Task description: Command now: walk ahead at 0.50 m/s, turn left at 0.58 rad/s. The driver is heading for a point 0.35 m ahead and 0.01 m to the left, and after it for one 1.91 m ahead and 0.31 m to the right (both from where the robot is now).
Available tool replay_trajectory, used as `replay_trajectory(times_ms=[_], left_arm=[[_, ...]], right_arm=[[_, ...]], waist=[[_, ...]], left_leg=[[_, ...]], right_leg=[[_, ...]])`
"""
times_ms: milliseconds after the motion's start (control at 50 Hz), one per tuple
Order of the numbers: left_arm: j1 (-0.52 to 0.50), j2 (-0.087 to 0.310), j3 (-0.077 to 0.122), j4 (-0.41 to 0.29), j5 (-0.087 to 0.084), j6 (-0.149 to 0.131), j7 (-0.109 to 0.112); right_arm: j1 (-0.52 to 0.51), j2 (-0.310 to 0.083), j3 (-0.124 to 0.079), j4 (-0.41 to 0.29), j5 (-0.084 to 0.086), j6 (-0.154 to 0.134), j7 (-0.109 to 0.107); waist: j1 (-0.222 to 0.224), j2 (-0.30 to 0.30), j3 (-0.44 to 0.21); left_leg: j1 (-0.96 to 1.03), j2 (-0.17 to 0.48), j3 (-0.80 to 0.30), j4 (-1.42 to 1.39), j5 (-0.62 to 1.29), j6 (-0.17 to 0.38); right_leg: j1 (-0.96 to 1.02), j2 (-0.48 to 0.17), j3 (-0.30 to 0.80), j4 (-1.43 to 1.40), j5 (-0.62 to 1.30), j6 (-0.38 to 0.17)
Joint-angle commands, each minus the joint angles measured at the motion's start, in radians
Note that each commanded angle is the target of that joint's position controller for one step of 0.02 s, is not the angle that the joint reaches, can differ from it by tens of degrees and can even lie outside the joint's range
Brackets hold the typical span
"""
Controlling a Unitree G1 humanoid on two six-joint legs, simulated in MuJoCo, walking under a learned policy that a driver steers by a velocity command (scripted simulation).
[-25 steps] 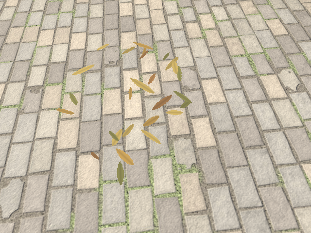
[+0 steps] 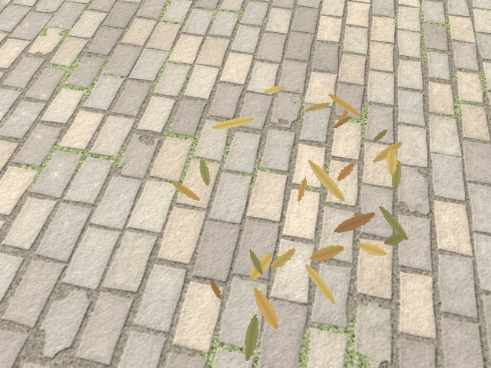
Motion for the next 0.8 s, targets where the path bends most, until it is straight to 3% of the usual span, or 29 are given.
replay_trajectory(times_ms=[20, 80, 160, 260, 320, 340, 360, 380, 400, 420, 440, 460, 480, 500, 560, 600, 660, 740, 800], left_arm=[[0.012, 0.121, 0.033, -0.073, 0.02, -0.008, 0.003], [-0.053, 0.083, 0.023, -0.098, 0.029, 0.011, 0.006], [-0.198, 0.047, 0.006, -0.139, 0.02, 0.004, -0.006], [-0.25, 0.071, 0.005, -0.154, 0.007, -0.016, -0.038], [-0.216, 0.097, 0.012, -0.153, 0.005, -0.02, -0.044], [-0.149, 0.115, 0.022, -0.135, 0.007, -0.021, -0.041], [-0.026, 0.149, 0.039, -0.099, 0.014, -0.023, -0.039], [0.13, 0.202, 0.05, -0.079, 0.022, -0.023, -0.041], [0.207, 0.267, 0.07, -0.046, 0.014, -0.013, -0.05], [0.203, 0.176, 0.046, -0.047, -0.023, -0.009, -0.057], [0.138, 0.129, 0.032, -0.065, -0.018, -0.003, -0.052], [0.1, 0.124, 0.027, -0.079, 0.0, 0.005, -0.048], [0.077, 0.113, 0.023, -0.083, 0.004, 0.01, -0.044], [0.071, 0.101, 0.017, -0.086, 0.011, 0.01, -0.038], [0.089, 0.109, 0.02, -0.084, -0.001, 0.014, -0.023], [0.108, 0.141, 0.031, -0.079, -0.006, 0.02, -0.008], [0.146, 0.155, 0.038, -0.069, -0.012, 0.034, 0.007], [0.213, 0.146, 0.038, -0.053, -0.019, 0.054, 0.016], [0.206, 0.15, 0.044, -0.059, -0.018, 0.065, 0.02]], right_arm=[[-0.01, -0.116, -0.027, -0.084, -0.01, -0.025, -0.015], [0.035, -0.151, -0.037, -0.07, -0.003, -0.029, -0.035], [0.089, -0.157, -0.039, -0.051, 0.004, -0.018, -0.051], [0.16, -0.136, -0.031, -0.005, 0.003, -0.015, -0.054], [0.164, -0.149, -0.034, 0.013, -0.005, -0.007, -0.054], [0.145, -0.15, -0.033, 0.011, -0.004, -0.004, -0.053], [0.138, -0.134, -0.024, 0.006, -0.009, -0.002, -0.054], [0.164, -0.102, -0.007, -0.012, -0.028, -0.003, -0.058], [0.287, -0.036, 0.012, -0.018, -0.012, -0.019, -0.052], [0.222, -0.109, 0.006, -0.023, -0.008, -0.034, -0.048], [0.087, -0.15, -0.005, -0.052, 0.006, -0.047, -0.042], [0.013, -0.136, 0.0, -0.07, -0.002, -0.058, -0.042], [-0.017, -0.125, -0.002, -0.082, -0.02, -0.067, -0.041], [-0.009, -0.115, -0.004, -0.085, -0.031, -0.07, -0.04], [-0.004, -0.079, 0.003, -0.092, -0.033, -0.062, -0.041], [-0.067, -0.057, 0.012, -0.11, -0.03, -0.057, -0.044], [-0.173, -0.039, 0.021, -0.128, -0.024, -0.063, -0.037], [-0.27, -0.053, 0.017, -0.151, -0.009, -0.077, -0.022], [-0.25, -0.089, 0.001, -0.149, -0.002, -0.089, -0.019]], waist=[[0.021, 0.062, -0.125], [0.01, 0.05, -0.094], [-0.048, 0.088, -0.064], [-0.084, 0.111, -0.051], [-0.06, 0.141, -0.038], [-0.02, 0.139, -0.071], [0.037, 0.113, -0.164], [0.082, -0.002, -0.32], [0.035, -0.305, -0.402], [0.068, -0.218, -0.349], [0.085, -0.119, -0.199], [0.077, -0.027, -0.135], [0.054, -0.001, -0.087], [0.028, -0.026, -0.097], [0.007, -0.072, -0.106], [0.019, -0.064, -0.087], [0.056, -0.069, -0.069], [0.085, -0.075, -0.066], [0.052, -0.103, -0.068]], left_leg=[[0.22, 0.252, -0.373, -0.294, 0.172, 0.193], [0.154, 0.22, -0.295, -0.308, 0.264, 0.188], [0.117, 0.167, -0.253, -0.293, 0.147, 0.129], [0.241, 0.239, -0.298, -0.228, 0.099, 0.111], [0.352, 0.291, -0.311, -0.17, 0.286, 0.091], [0.369, 0.268, -0.277, -0.09, 0.466, 0.073], [0.351, 0.216, -0.221, 0.075, 0.596, 0.049], [0.188, 0.149, -0.169, 0.358, 0.405, 0.012], [-0.204, -0.014, -0.085, 0.697, -0.231, -0.082], [-0.36, 0.025, -0.158, 0.782, -0.358, -0.077], [-0.416, 0.071, -0.153, 0.78, -0.271, -0.071], [-0.396, 0.1, -0.131, 0.737, -0.211, -0.068], [-0.379, 0.125, -0.122, 0.66, -0.17, -0.075], [-0.322, 0.145, -0.122, 0.596, -0.136, -0.081], [-0.272, 0.142, -0.089, 0.447, -0.132, -0.121], [-0.261, 0.131, -0.074, 0.318, -0.057, -0.146], [-0.189, 0.1, -0.074, 0.13, 0.143, -0.163], [-0.105, 0.059, -0.087, 0.002, 0.22, -0.16], [-0.033, 0.059, -0.103, -0.06, 0.138, -0.13]], right_leg=[[-0.198, -0.053, 0.048, -0.08, 0.094, 0.014], [-0.209, -0.029, 0.026, -0.24, 0.209, 0.058], [-0.148, 0.03, 0.022, -0.541, 0.445, 0.07], [-0.129, 0.035, 0.025, -0.673, 0.496, 0.027], [-0.125, 0.044, -0.006, -0.693, 0.34, -0.037], [-0.037, 0.073, -0.039, -0.723, 0.32, -0.066], [0.141, 0.075, -0.034, -0.719, 0.358, -0.106], [0.429, -0.074, 0.175, -0.681, 0.414, -0.19], [0.74, -0.265, 0.645, -0.805, 0.197, -0.359], [0.751, -0.263, 0.785, -0.905, -0.046, -0.34], [0.627, -0.23, 0.649, -0.918, -0.039, -0.292], [0.511, -0.187, 0.548, -0.927, 0.061, -0.271], [0.425, -0.154, 0.483, -0.939, 0.173, -0.27], [0.384, -0.12, 0.432, -0.95, 0.257, -0.26], [0.32, -0.086, 0.355, -0.973, 0.389, -0.272], [0.267, -0.072, 0.316, -0.987, 0.411, -0.269], [0.205, -0.033, 0.274, -0.98, 0.382, -0.23], [0.216, -0.039, 0.321, -0.924, 0.323, -0.206], [0.267, -0.061, 0.4, -0.851, 0.306, -0.182]])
